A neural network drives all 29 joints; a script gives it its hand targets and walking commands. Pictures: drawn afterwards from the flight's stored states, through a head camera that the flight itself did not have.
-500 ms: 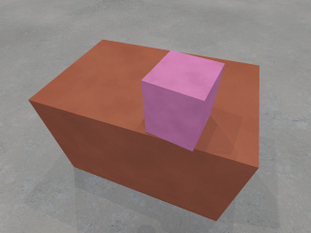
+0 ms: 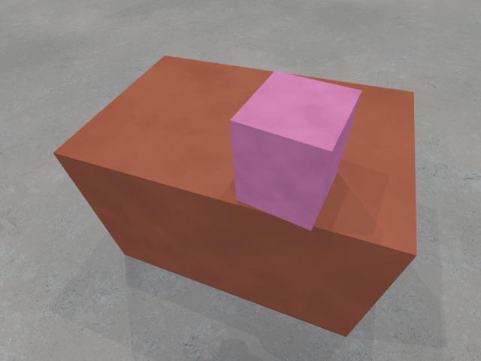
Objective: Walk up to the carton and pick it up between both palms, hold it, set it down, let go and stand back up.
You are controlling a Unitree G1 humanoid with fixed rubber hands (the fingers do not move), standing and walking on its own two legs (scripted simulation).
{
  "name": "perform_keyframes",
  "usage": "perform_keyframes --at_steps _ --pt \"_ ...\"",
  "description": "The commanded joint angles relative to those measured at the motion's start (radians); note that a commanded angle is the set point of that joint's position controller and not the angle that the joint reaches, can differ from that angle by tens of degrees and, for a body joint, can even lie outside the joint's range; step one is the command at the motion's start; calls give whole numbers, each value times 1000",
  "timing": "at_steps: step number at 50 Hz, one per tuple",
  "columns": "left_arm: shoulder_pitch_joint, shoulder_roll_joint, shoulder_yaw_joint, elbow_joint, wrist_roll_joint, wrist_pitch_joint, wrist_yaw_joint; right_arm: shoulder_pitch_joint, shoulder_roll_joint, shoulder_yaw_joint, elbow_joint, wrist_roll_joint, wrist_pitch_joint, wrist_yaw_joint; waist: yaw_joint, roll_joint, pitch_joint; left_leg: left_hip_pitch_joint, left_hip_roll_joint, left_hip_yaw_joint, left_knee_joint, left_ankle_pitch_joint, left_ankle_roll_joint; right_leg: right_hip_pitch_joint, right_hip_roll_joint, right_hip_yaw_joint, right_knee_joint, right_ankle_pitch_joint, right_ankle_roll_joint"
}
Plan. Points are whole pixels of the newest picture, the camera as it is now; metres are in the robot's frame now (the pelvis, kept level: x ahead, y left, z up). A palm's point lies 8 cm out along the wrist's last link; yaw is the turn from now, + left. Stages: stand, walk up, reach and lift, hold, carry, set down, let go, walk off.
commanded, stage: walk up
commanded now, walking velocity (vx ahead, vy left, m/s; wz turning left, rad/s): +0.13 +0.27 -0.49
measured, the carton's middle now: (292, 150) +0.56 -0.04 +0.01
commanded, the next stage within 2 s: none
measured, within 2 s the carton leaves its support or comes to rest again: neither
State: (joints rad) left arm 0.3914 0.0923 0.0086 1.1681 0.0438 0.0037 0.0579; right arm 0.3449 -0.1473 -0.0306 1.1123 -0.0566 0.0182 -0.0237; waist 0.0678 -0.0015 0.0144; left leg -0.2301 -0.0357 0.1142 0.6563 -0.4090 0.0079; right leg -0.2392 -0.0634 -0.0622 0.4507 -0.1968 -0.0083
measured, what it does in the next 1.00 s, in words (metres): walks ahead, turning right: left foot, then right foot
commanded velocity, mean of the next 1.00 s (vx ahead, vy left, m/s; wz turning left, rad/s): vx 0.15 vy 0.01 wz -0.27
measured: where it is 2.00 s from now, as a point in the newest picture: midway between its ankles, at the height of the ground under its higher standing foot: outside the picture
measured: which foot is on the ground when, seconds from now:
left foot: up 0.00-0.30, down 0.32-0.92, up 0.94-1.00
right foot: down 0.00-0.32, up 0.34-0.88, down 0.90-1.00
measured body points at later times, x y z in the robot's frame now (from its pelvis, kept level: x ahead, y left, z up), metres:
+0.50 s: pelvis +0.09 +0.17 +0.01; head +0.09 +0.20 +0.46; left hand +0.24 +0.39 -0.14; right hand -0.04 -0.06 -0.12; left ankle +0.04 +0.28 -0.74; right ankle +0.05 +0.00 -0.63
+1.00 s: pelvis +0.25 +0.08 -0.02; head +0.34 +0.06 +0.42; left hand +0.43 +0.26 -0.17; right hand +0.10 -0.10 -0.15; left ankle +0.11 +0.24 -0.63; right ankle +0.30 +0.01 -0.74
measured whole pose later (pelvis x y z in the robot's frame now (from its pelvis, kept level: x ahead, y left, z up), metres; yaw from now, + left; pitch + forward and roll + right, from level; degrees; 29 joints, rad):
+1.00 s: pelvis +0.25 +0.08 -0.02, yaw -16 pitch +3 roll +0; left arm 0.03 0.19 0.04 0.98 0.01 -0.01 -0.01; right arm 0.48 -0.11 -0.04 1.00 0.02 -0.04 -0.08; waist -0.04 -0.02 0.16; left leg -0.27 0.09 0.12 1.19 -0.66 -0.05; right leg -0.41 0.00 -0.20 0.56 -0.20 -0.13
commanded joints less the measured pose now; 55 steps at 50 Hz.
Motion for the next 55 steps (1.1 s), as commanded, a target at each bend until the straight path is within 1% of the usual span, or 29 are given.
perform_keyframes --at_steps 1,6,9,12,13,14,15,16,17,18,19,20,21,23,28,30,33,37,39,42,43,44,45,46,47,48,50,52,55 --pt "46 228 73 -44 16 20 14 -27 -54 -40 -137 -11 7 30 -51 -184 173 -309 92 -138 373 64 -55 -133 -317 494 -337 -425 -107" --pt "20 227 82 -69 19 12 5 -34 -86 -43 -207 19 9 41 -81 -270 37 -255 66 -94 312 119 -77 -83 -173 273 -244 -195 -31" --pt "-39 280 117 -100 10 17 -3 -53 -81 -26 -249 39 10 51 -57 -426 42 -140 69 -23 80 36 -95 -173 -115 216 -260 -259 -28" --pt "-127 303 137 -142 1 24 -23 45 -108 -47 -217 62 -19 43 -90 -444 -21 70 65 35 -118 35 -110 -236 -71 179 -169 -357 -33" --pt "-149 290 139 -144 7 23 -20 195 -135 -62 -152 45 -32 24 -149 -303 -70 211 52 52 -221 79 -106 -275 -26 150 -8 -427 -27" --pt "-168 236 126 -160 11 18 -17 342 -211 -85 -106 32 -43 7 -213 -19 -79 325 112 -17 -316 72 -116 -380 69 81 264 -502 -14" --pt "-133 98 86 -193 21 12 -18 334 -295 -96 -115 40 -56 1 -190 330 -24 308 323 -278 -434 -242 -125 -579 114 60 516 -561 -5" --pt "-62 42 66 -197 7 7 -20 239 -359 -93 -148 31 -60 -5 -131 502 12 177 505 -563 -559 -428 -108 -633 80 117 671 -487 4" --pt "-84 84 81 -193 4 12 -34 103 -283 -72 -185 36 -62 -1 -99 324 85 31 476 -540 -629 -458 -153 -561 60 197 706 -314 2" --pt "-125 85 75 -226 -19 10 -48 66 -313 -74 -179 37 -65 6 -87 449 110 -35 494 -632 -750 -528 -117 -558 47 196 721 -233 -14" --pt "-188 129 79 -240 -23 -1 -58 38 -262 -52 -177 47 -73 13 -83 436 188 -97 434 -576 -750 -429 -131 -525 17 208 733 -151 -22" --pt "-224 193 99 -224 -10 -8 -69 34 -167 -17 -163 56 -85 17 -77 289 216 -78 354 -418 -661 -208 -146 -480 19 189 709 -97 -13" --pt "-134 197 109 -183 -9 -10 -79 40 -97 0 -153 51 -92 14 -25 228 176 41 284 -207 -510 119 -159 -442 18 145 717 -51 -5" --pt "4 165 107 -120 -8 -6 -80 118 -86 6 -116 36 -104 10 17 159 89 250 275 -21 -353 742 -153 -509 82 38 825 -25 3" --pt "-276 127 77 -223 -18 23 -90 352 -87 8 -63 29 -121 16 -94 171 131 208 357 -164 -366 849 -110 -530 50 37 792 54 20" --pt "-251 135 79 -204 -16 34 -99 397 -115 2 -50 27 -112 -8 -88 140 114 301 386 -119 -332 982 -116 -608 63 24 786 72 19" --pt "-276 135 58 -211 -20 31 -109 331 -154 -17 -82 20 -105 -30 -88 244 59 397 364 -29 -305 952 -26 -623 49 -14 622 48 22" --pt "-498 112 40 -279 -3 10 -115 456 -84 -9 -41 24 -92 -50 -181 220 135 425 385 -46 -307 1054 30 -615 29 -67 418 29 31" --pt "-468 103 39 -265 -6 -1 -111 399 -89 -17 -41 19 -86 -59 -155 207 166 376 365 33 -286 1123 37 -490 39 -93 225 9 9" --pt "-209 141 48 -188 -10 -14 -97 284 -148 -44 -90 18 -92 -65 -29 206 21 230 272 121 -31 1312 9 -26 140 -219 18 155 -15" --pt "-70 186 60 -146 -14 -11 -93 276 -165 -57 -101 21 -94 -65 16 203 -49 97 239 141 107 1241 -19 204 115 -207 -63 334 -49" --pt "30 225 65 -127 -7 -12 -90 283 -141 -52 -129 36 -89 -60 63 71 -140 -134 171 101 356 663 -56 484 5 -66 -128 612 -117" --pt "65 287 83 -116 -2 -10 -76 369 -58 -31 -140 55 -78 -54 28 -132 -268 -436 59 48 647 -307 -82 809 -274 175 101 1444 -227" --pt "74 330 101 -124 -25 -8 -51 382 -47 -25 -128 109 -59 -63 43 -156 -393 -396 65 31 792 -421 -65 817 -440 201 179 1759 -326" --pt "18 327 96 -137 -60 1 -36 361 -79 -31 -115 117 -39 -59 37 -136 -438 -325 75 15 863 -368 -50 715 -467 210 124 1669 -392" --pt "-54 317 75 -167 -81 10 -23 219 -109 -44 -149 106 -31 -46 21 -101 -357 -279 81 -21 855 -344 -39 503 -437 190 45 1576 -371" --pt "-140 231 39 -173 -66 3 4 62 -83 -51 -171 88 -25 -11 -12 66 -137 -197 102 -138 713 -238 -34 118 -313 120 -52 1213 -211" --pt "-195 204 30 -152 -52 -4 5 19 -18 -42 -200 55 5 -7 -40 -13 26 -176 99 -129 611 -111 -39 -76 -214 70 -97 963 -118" --pt "-287 241 29 -180 -43 -23 -11 200 30 -39 -144 33 36 -14 -148 -115 -16 -182 64 -59 638 23 -48 -38 -234 -53 -102 958 -202"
